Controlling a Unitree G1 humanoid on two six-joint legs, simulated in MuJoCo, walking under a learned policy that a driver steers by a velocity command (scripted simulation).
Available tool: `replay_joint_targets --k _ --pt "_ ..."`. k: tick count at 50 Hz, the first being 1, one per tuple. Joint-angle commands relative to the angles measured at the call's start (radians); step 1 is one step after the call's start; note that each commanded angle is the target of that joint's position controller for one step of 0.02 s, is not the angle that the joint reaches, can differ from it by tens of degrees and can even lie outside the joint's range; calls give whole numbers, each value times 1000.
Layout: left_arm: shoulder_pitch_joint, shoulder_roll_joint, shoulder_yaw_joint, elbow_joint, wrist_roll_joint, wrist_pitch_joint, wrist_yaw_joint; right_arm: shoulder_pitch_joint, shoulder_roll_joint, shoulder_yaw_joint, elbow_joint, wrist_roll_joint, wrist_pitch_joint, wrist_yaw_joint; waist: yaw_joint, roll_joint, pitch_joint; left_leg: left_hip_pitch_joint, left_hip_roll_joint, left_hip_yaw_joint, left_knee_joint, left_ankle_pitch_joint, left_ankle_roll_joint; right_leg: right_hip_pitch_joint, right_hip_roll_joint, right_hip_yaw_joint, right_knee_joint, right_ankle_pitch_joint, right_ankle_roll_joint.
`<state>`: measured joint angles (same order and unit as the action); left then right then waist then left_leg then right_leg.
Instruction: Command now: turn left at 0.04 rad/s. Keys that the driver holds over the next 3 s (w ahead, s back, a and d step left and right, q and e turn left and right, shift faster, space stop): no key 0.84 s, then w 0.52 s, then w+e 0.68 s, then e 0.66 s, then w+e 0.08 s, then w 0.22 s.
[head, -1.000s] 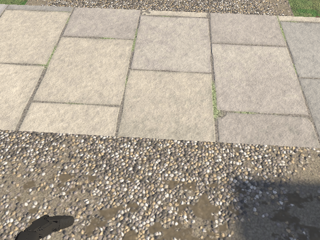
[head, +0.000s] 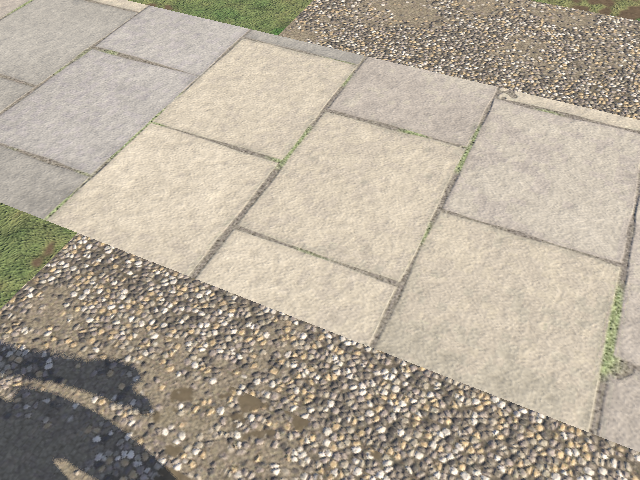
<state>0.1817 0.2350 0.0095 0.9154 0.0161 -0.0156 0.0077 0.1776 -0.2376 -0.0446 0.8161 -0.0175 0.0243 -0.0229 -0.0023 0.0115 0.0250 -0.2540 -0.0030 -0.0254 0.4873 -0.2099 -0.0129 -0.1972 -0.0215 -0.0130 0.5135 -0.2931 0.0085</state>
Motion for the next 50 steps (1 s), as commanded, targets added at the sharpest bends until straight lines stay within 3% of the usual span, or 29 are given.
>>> replay_joint_targets --k 1,7,20,42,44,45,46,47,48,50 --pt "-9 132 25 -28 -3 -12 9 -35 -101 -29 -27 5 -19 -6 12 -33 -24 77 37 -46 -54 119 19 -64 -58 68 -142 50 -26" --pt "-9 124 22 7 -8 -6 7 -12 -109 -33 54 10 -18 -14 12 -5 -34 104 42 -43 -57 186 12 -28 -44 53 -137 141 -33" --pt "14 120 18 76 -10 2 9 -10 -118 -25 187 15 -12 -28 6 -18 -19 120 43 -28 -72 192 7 -9 -26 39 -153 197 -34" --pt "105 96 9 129 -11 4 20 12 -95 -4 300 17 -13 -31 4 -12 10 90 38 -10 -88 137 1 -22 -12 35 -169 142 -36" --pt "132 109 15 140 -18 9 26 32 -81 -1 312 21 -11 -32 8 -39 4 66 -7 42 -40 -83 4 -24 -7 49 -199 -141 -57" --pt "133 143 27 133 -26 12 30 25 -83 -3 307 25 -14 -33 15 -79 34 5 -37 77 24 -219 8 -43 -37 101 -230 -328 -90" --pt "153 169 37 129 -32 11 33 -1 -81 -3 291 24 -22 -30 30 -124 72 -85 -46 95 106 -270 13 -47 -108 200 -288 -480 -132" --pt "178 204 51 128 -37 5 33 -27 -67 1 270 23 -38 -22 44 -182 101 -151 -26 94 220 -246 21 -48 -212 335 -351 -565 -189" --pt "188 218 60 127 -38 -4 35 -45 -61 3 255 28 -54 -12 48 -198 136 -206 20 59 313 -228 37 -63 -293 434 -395 -563 -239" --pt "175 183 59 112 -31 -26 32 -58 -71 -3 237 44 -79 6 36 -168 163 -337 81 8 404 -307 64 12 -338 466 -399 -441 -258"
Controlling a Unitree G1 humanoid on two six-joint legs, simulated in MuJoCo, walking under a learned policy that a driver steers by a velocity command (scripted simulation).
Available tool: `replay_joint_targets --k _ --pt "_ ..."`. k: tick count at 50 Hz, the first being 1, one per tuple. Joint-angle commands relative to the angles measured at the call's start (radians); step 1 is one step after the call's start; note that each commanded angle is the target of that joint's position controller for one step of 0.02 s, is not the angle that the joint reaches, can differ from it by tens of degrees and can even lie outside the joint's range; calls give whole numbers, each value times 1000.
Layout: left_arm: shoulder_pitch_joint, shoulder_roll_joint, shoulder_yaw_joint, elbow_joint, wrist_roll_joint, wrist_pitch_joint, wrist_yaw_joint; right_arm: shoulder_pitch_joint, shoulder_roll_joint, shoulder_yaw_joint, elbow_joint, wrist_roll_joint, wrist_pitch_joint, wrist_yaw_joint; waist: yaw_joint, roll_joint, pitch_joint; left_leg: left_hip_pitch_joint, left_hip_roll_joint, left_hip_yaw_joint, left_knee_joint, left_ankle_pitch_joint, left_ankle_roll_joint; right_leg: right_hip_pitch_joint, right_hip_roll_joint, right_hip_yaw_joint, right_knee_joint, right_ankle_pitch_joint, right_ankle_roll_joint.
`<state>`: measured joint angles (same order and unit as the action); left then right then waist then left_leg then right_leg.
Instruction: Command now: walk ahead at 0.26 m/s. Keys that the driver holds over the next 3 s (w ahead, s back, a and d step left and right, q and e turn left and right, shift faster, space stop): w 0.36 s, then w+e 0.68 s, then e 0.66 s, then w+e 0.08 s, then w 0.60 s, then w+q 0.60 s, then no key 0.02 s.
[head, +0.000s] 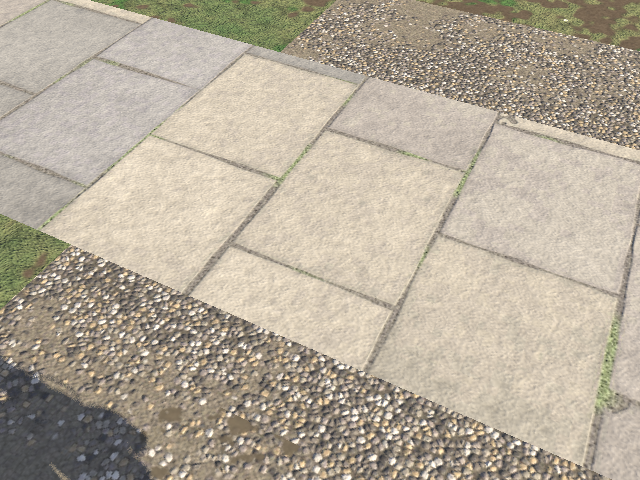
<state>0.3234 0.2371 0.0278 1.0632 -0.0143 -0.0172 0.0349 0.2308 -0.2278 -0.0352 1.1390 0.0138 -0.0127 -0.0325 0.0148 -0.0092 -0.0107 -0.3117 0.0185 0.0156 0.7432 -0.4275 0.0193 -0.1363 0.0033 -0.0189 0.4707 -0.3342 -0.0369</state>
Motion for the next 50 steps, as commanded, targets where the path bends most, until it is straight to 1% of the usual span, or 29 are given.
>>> replay_joint_targets --k 1,3,5,6,7,8,9,10,12,13,14,16,19,22,25,28,29,30,31,32,33,34,35,36,37,39,42,46,50 --pt "14 171 41 -48 -9 -30 2 -106 -81 -13 -92 18 -54 23 6 -126 192 -280 77 -41 90 -88 44 -20 -346 427 -340 -334 -189" --pt "-34 177 45 -68 -24 -32 -3 -63 -72 -17 -76 19 -71 30 -31 -100 147 -87 43 20 -125 13 49 -77 -256 271 -287 -208 -132" --pt "-40 176 44 -76 -23 -24 -9 113 -68 -32 5 12 -70 32 -94 -70 84 240 -54 107 -245 201 18 -238 -164 157 -159 -150 -107" --pt "-54 141 32 -85 -17 -29 -13 203 -86 -42 27 10 -66 31 -131 -2 60 355 -14 27 -290 177 27 -313 -114 93 -1 -56 -77" --pt "-68 59 8 -107 8 -36 -22 320 -170 -58 32 8 -66 22 -158 253 0 454 215 -311 -427 74 97 -439 -22 -32 392 -100 -5" --pt "-67 37 9 -146 -15 -53 -18 374 -235 -60 35 -7 -83 38 -147 352 -23 479 376 -730 -594 -151 248 -612 61 40 632 -245 -1" --pt "-95 84 18 -157 -43 -70 -19 273 -191 -42 13 -8 -102 42 -102 204 74 412 400 -733 -602 -244 264 -707 -17 115 768 -194 -24" --pt "-114 105 22 -160 -48 -84 -27 192 -134 -26 -18 -6 -113 46 -77 134 129 373 354 -602 -596 -203 224 -747 -63 125 786 -72 -48" --pt "-113 127 37 -147 -20 -94 -30 117 -105 -10 -51 -8 -116 55 -41 87 133 328 264 -381 -603 67 158 -696 -119 96 687 90 -50" --pt "-117 130 44 -144 -13 -91 -36 131 -77 -1 -50 -12 -109 54 -39 96 120 317 224 -291 -604 191 134 -650 -131 79 641 134 -42" --pt "-120 112 43 -142 -11 -85 -42 164 -73 2 -45 -16 -104 48 -42 105 108 316 203 -235 -605 297 131 -625 -130 58 609 162 -30" --pt "-172 80 38 -162 -7 -73 -47 211 -95 1 -38 -18 -97 34 -49 86 106 323 193 -174 -611 459 148 -638 -125 27 539 205 2" --pt "-310 44 23 -219 -9 -70 -51 210 -123 -1 -54 -22 -86 16 -68 73 131 280 172 -95 -641 508 148 -609 -103 -4 321 307 24" --pt "-405 33 11 -251 -17 -67 -66 252 -134 -7 -51 -19 -86 7 -93 84 154 267 177 -21 -680 487 140 -534 -73 -42 179 399 10" --pt "-460 40 9 -284 -22 -69 -88 272 -130 -13 -44 -12 -81 6 -84 75 168 363 216 35 -650 573 130 -530 -60 -32 109 387 -37" --pt "-399 87 31 -290 -16 -73 -104 229 -168 -28 -71 -18 -66 0 -14 114 72 468 242 86 -470 1053 99 -395 11 -78 116 286 -95" --pt "-293 122 51 -266 -17 -71 -105 214 -180 -33 -83 -25 -55 -3 42 137 -1 482 236 104 -322 1211 85 -278 50 -98 129 247 -116" --pt "-136 165 79 -221 -19 -65 -102 191 -186 -33 -102 -28 -45 -5 121 135 -87 417 208 130 -108 1247 59 -71 83 -104 95 263 -144" --pt "15 230 105 -194 -14 -53 -89 190 -175 -24 -133 -38 -49 -6 173 49 -178 157 171 129 189 984 30 231 -40 112 92 207 -197" --pt "67 297 113 -190 -7 -54 -85 304 -14 24 -166 -45 -81 23 66 -223 -326 -278 -60 53 596 54 -36 577 -322 718 -32 -38 -411" --pt "76 217 94 -178 -2 -54 -77 202 -88 7 -173 -4 -132 39 118 -151 -342 -400 -65 -135 729 -89 -4 584 -327 867 -189 -89 -391" --pt "3 185 84 -190 0 -65 -72 99 -147 -8 -224 30 -159 45 103 -135 -176 -486 -7 -140 720 -19 25 459 -299 718 -210 -16 -337" --pt "-86 155 74 -217 1 -77 -75 46 -164 -12 -242 26 -172 35 59 -2 -101 -438 43 -136 640 68 34 285 -257 589 -227 110 -304" --pt "-150 128 65 -237 8 -83 -80 31 -170 -24 -242 11 -169 24 13 56 -44 -372 70 -125 555 102 27 130 -218 493 -243 226 -284" --pt "-181 115 58 -250 17 -86 -78 53 -169 -31 -248 1 -154 19 -26 40 -33 -295 95 -133 508 115 18 28 -188 429 -263 288 -277" --pt "-177 123 57 -254 5 -82 -68 63 -136 -34 -269 -14 -127 13 -57 11 -1 -248 111 -115 394 108 -13 -89 -162 367 -291 321 -276" --pt "-109 176 72 -253 2 -78 -40 -68 -119 -30 -332 -35 -109 4 -28 -16 48 -256 90 -70 167 265 -64 -195 -120 297 -317 319 -264" --pt "-23 192 80 -244 -7 -64 -26 -237 -92 -17 -390 -22 -114 14 45 -49 46 -161 13 -50 -155 537 -74 -214 -67 260 -279 256 -190" --pt "30 172 78 -232 -18 -50 -20 -289 -140 -27 -430 -5 -123 29 53 -68 17 -143 -2 -100 -263 496 -62 -66 -115 367 -174 194 -165"
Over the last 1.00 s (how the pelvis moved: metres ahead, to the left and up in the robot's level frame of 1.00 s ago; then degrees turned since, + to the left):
0.03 -0.01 0.00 0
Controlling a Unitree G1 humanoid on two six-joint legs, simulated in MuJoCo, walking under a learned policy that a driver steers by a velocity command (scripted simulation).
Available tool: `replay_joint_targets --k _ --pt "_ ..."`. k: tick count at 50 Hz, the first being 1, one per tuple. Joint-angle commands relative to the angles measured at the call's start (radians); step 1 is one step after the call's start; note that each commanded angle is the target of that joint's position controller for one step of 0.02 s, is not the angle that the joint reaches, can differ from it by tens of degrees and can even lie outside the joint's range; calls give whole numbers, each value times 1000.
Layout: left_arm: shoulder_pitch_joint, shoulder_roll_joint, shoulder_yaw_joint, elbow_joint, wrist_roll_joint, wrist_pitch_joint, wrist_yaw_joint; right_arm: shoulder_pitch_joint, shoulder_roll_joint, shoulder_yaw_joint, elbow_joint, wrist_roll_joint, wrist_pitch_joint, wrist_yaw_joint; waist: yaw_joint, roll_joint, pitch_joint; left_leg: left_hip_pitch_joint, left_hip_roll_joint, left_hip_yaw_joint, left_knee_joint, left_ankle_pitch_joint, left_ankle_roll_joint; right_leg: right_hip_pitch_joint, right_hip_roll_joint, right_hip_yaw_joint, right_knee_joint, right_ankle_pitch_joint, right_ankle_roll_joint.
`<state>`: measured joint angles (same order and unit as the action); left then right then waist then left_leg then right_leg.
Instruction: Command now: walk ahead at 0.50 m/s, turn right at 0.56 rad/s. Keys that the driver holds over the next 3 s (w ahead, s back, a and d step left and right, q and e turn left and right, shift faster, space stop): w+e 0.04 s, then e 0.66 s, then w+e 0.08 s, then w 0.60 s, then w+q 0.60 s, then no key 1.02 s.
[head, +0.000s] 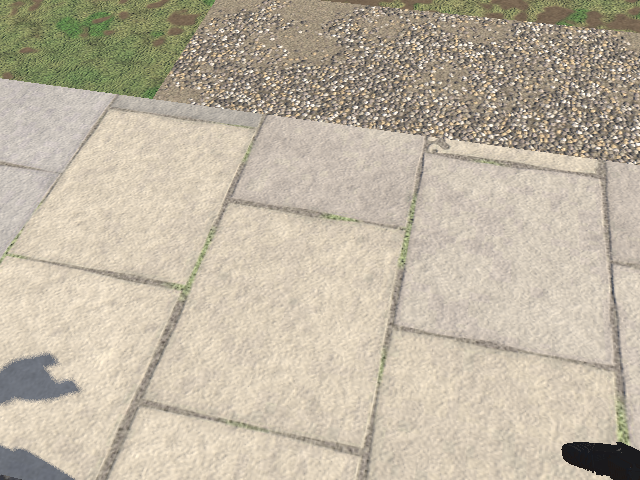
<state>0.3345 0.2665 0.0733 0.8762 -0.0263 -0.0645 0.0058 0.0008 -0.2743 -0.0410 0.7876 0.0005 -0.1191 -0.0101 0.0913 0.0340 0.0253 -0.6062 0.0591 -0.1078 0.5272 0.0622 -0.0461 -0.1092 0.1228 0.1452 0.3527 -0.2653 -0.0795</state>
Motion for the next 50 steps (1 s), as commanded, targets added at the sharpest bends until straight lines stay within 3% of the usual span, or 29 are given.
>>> replay_joint_targets --k 1,3,4,5,6,7,8,9,10,12,14,19,24,27,28,29,30,31,32,33,34,36,39,40,44,47,48,49,50 --pt "17 147 35 -50 -3 1 13 -55 -110 -27 -83 10 -22 11 -34 -121 -24 162 -43 16 -62 -41 14 -57 -250 235 -20 132 -118" --pt "-5 140 34 -67 4 11 17 33 -140 -41 -67 6 -35 12 -91 -147 -48 276 -50 35 -116 -104 52 -31 -229 259 91 227 -88" --pt "-15 105 22 -84 10 12 16 138 -176 -56 -53 -15 -41 7 -143 -130 -136 452 5 7 -118 -65 97 -66 -165 213 261 288 -48" --pt "-1 51 4 -115 30 12 18 286 -246 -71 -46 -33 -38 -1 -186 7 -297 719 200 -160 -60 116 161 -203 -81 104 564 75 5" --pt "170 18 -8 -138 1 6 16 309 -281 -80 -20 -37 -16 8 -94 363 -408 967 409 -571 -119 141 326 -519 20 23 822 -416 55" --pt "177 139 14 -102 -9 15 22 265 -164 -55 -59 -18 -6 13 -108 204 -348 908 391 -548 -121 81 300 -594 -74 65 940 -380 75" --pt "72 185 30 -121 -6 29 25 221 -106 -38 -78 -12 4 10 -134 100 -237 791 345 -357 -112 175 260 -615 -98 30 969 -312 93" --pt "23 178 35 -134 2 42 30 172 -99 -32 -84 -16 14 11 -116 18 -175 668 296 -233 -120 290 243 -585 -131 -6 955 -262 113" --pt "-2 166 40 -148 10 53 31 142 -92 -30 -76 -17 23 11 -96 19 -120 573 259 -155 -137 339 239 -569 -161 -20 909 -227 123" --pt "12 104 32 -165 -1 76 26 121 -103 -35 -62 -27 27 10 -70 85 -86 448 208 -38 -209 319 244 -488 -179 -70 838 -172 132" --pt "-21 78 27 -203 -2 87 24 111 -129 -47 -55 -25 32 2 -69 99 -86 447 221 12 -247 341 275 -498 -189 -86 755 -122 144" --pt "-99 75 23 -260 8 91 0 85 -161 -60 -52 -4 62 -17 -83 73 -123 472 229 141 -270 259 269 -412 -202 -124 519 79 127" --pt "-191 102 35 -325 11 106 -30 114 -200 -75 -35 21 83 -5 -108 85 -82 518 258 179 -205 155 232 -356 -178 -176 345 35 80" --pt "-144 121 52 -326 13 107 -34 116 -197 -78 -27 40 91 -4 -68 65 -94 513 229 226 -40 139 159 -209 -131 -209 126 138 23" --pt "-72 193 78 -313 18 104 -18 179 -167 -71 -11 25 88 0 -52 -43 -145 416 157 280 136 58 89 -23 -159 -126 57 419 -26" --pt "-24 329 106 -328 30 102 6 185 -107 -47 -58 -30 82 8 -74 -330 -201 83 23 326 472 -516 -5 233 -423 234 107 889 -176" --pt "-26 299 88 -347 43 86 0 144 -110 -42 -79 -31 79 11 -38 -295 -310 -51 -60 134 688 -793 -28 249 -538 410 74 860 -346" --pt "-43 255 75 -344 38 70 -10 89 -155 -55 -83 -1 83 12 -17 -175 -279 -74 -35 61 748 -736 -19 205 -484 321 53 797 -313" --pt "-90 229 67 -338 25 60 -8 83 -149 -55 -85 10 89 6 -49 -140 -217 -87 -16 50 719 -654 -5 149 -423 239 53 696 -248" --pt "-133 205 60 -341 13 62 -4 89 -149 -56 -74 -1 95 -6 -68 -98 -180 -81 -2 44 661 -590 -7 91 -381 199 41 603 -200" --pt "-174 197 54 -348 9 68 2 93 -161 -61 -76 -9 103 -14 -91 -117 -159 -33 1 44 614 -543 -11 19 -356 174 24 549 -181" --pt "-190 200 54 -356 22 77 10 128 -143 -58 -73 -7 108 -11 -114 -142 -176 48 -29 62 545 -479 -20 -53 -315 159 -7 428 -178" --pt "-169 202 56 -357 10 74 20 94 -116 -47 -88 3 102 0 -87 -172 -156 94 -49 64 338 -423 -17 -99 -282 212 -81 -77 -174" --pt "-171 204 55 -356 12 72 22 91 -112 -45 -91 4 98 5 -85 -194 -145 115 -51 68 288 -420 -12 -115 -284 222 -92 -152 -171" --pt "-122 196 45 -331 19 63 14 91 -116 -44 -99 9 66 27 -61 -202 -118 218 -60 98 155 -425 21 -167 -295 257 -80 -255 -154" --pt "-130 169 27 -319 17 62 7 170 -88 -41 -74 9 41 38 -115 -170 -75 394 -68 132 -31 -327 70 -276 -257 257 -38 -346 -113" --pt "-138 139 17 -321 20 60 6 222 -92 -43 -59 2 35 36 -140 -149 -71 473 -45 106 -77 -335 87 -327 -218 240 13 -356 -81" --pt "-169 80 -2 -336 21 55 7 321 -138 -52 -41 -10 29 28 -172 -42 -68 569 101 -67 -166 -454 133 -442 -147 157 219 -337 -24" --pt "-179 50 -9 -379 7 37 7 379 -248 -76 -23 -28 29 29 -155 180 -27 614 276 -413 -320 -734 248 -648 -21 -31 464 -286 29"
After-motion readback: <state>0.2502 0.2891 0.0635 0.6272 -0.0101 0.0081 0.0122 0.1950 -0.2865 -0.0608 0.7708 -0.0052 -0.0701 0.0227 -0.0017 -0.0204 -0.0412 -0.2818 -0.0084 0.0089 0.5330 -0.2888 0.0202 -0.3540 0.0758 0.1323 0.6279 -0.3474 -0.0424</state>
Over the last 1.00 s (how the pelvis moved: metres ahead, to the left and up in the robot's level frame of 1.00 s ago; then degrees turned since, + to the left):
0.49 -0.01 0.00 -18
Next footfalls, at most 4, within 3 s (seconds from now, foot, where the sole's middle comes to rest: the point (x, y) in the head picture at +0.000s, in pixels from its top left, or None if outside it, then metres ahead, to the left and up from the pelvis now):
0.08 left None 0.24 0.14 -0.78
0.56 right None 0.25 -0.13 -0.78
0.98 left None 0.35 0.08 -0.78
1.40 right None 0.44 -0.31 -0.78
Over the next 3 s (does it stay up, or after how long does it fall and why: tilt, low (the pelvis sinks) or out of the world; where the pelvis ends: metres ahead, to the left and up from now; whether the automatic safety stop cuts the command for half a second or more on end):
stays up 0.85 -0.37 -0.01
